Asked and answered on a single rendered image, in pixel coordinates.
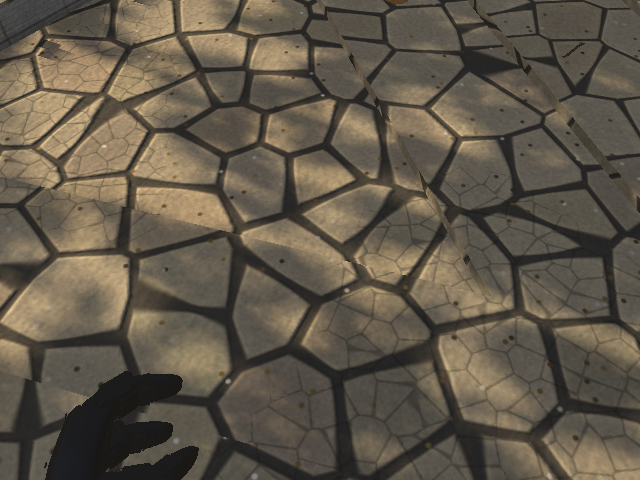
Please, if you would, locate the left robot hand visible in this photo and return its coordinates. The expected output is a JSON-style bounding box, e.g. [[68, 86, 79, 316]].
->
[[44, 371, 199, 480]]

